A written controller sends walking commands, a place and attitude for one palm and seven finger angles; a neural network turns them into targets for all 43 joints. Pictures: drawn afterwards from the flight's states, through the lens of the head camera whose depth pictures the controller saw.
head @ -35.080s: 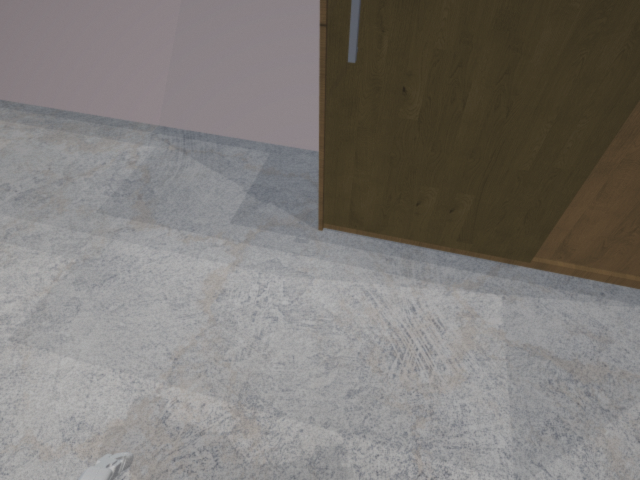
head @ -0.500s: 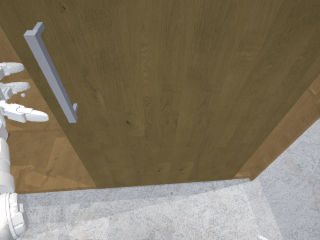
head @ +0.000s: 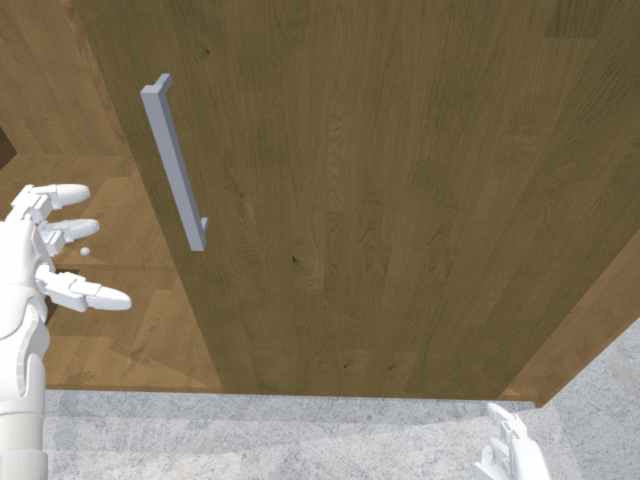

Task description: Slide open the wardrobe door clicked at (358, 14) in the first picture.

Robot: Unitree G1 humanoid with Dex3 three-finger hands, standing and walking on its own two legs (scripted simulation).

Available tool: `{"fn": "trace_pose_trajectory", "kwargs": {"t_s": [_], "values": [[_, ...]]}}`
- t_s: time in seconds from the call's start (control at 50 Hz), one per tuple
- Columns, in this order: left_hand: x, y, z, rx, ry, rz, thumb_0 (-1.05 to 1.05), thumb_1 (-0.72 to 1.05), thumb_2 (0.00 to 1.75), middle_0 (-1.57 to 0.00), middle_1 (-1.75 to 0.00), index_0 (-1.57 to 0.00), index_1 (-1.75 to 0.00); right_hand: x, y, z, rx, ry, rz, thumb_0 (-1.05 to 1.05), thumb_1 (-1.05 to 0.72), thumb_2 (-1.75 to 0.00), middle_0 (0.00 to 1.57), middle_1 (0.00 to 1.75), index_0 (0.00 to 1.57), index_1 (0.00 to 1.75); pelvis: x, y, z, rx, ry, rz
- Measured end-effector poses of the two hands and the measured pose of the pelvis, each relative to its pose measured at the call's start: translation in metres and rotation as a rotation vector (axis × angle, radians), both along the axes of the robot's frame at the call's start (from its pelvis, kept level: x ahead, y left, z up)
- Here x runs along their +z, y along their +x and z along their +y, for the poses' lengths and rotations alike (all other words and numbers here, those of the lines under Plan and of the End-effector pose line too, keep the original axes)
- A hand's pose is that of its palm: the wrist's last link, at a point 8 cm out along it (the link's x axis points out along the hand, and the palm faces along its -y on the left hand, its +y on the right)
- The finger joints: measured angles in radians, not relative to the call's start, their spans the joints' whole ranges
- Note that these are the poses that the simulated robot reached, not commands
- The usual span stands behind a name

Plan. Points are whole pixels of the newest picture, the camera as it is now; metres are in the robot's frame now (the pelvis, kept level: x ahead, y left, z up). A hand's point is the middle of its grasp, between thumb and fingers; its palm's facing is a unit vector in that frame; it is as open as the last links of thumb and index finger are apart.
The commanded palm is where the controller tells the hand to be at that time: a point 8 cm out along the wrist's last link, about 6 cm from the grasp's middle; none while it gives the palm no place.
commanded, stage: slip the hand off the handle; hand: left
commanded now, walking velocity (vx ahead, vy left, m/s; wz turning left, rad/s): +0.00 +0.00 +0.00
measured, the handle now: (183, 172) +0.48 +0.26 +0.14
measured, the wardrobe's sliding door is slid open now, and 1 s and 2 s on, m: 0.67 0.67 0.67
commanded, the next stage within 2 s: draw the hand back to the body in 0.10 s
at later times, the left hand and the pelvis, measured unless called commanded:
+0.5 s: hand (82, 277) +0.26 +0.28 +0.17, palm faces +0.10 -0.99 -0.04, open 14.7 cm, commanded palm +0.21 +0.33 +0.16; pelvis +0.00 -0.01 +0.00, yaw -1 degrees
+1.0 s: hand (69, 316) +0.21 +0.27 +0.16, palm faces +0.48 -0.83 -0.29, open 12.9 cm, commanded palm +0.17 +0.30 +0.18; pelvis +0.00 -0.01 +0.01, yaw -1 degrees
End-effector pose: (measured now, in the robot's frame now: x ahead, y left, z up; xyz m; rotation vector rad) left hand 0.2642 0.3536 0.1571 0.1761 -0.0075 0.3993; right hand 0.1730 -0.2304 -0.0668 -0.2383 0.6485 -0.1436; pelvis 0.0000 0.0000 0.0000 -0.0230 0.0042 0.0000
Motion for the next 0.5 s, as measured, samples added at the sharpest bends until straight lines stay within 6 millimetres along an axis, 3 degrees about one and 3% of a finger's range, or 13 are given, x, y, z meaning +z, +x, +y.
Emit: {"fn": "trace_pose_trajectory", "kwargs": {"t_s": [0.12, 0.24, 0.34, 0.42, 0.5], "values": [[-0.007, -0.013, -0.004, 0.012, -0.006, 0.032, -0.01, -0.55, 0.2, -0.25, -1.15, -0.25, -1.15, 0.008, 0.008, 0.004, 0.03, 0.003, -0.044, 0.01, -0.9, -0.9, 0.21, 0.3, 0.2, 0.3, 0.001, -0.005, -0.005, 0.005, 0.002, -0.014], [0.002, -0.023, -0.01, 0.003, 0.016, -0.016, -0.01, -0.55, 0.2, -0.25, -1.15, -0.25, -1.15, 0.005, 0.0, -0.001, 0.033, 0.003, -0.037, 0.01, -0.9, -0.9, 0.21, 0.3, 0.2, 0.3, 0.001, -0.007, -0.01, 0.006, 0.002, -0.028], [0.004, -0.02, -0.015, -0.165, -0.119, -0.057, -0.01, -0.55, 0.2, -0.25, -1.15, -0.25, -1.15, 0.001, -0.014, -0.01, -0.001, 0.003, -0.019, 0.01, -0.9, -0.9, 0.21, 0.3, 0.2, 0.3, 0.002, -0.007, -0.014, 0.007, 0.0, -0.046], [0.007, -0.023, -0.019, -0.286, -0.129, -0.036, -0.01, -0.55, 0.2, -0.25, -1.15, -0.25, -1.15, 0.003, -0.022, -0.019, -0.033, 0.012, -0.05, 0.01, -0.9, -0.9, 0.21, 0.3, 0.2, 0.3, 0.002, -0.005, -0.015, -0.009, 0.0, -0.054], [0.009, -0.033, -0.02, -0.299, -0.121, -0.034, -0.01, -0.55, 0.2, -0.25, -1.15, -0.25, -1.15, 0.006, -0.026, -0.026, -0.046, 0.021, -0.085, 0.01, -0.9, -0.9, 0.2, 0.3, 0.2, 0.3, 0.002, -0.005, -0.015, -0.019, 0.0, -0.056]]}}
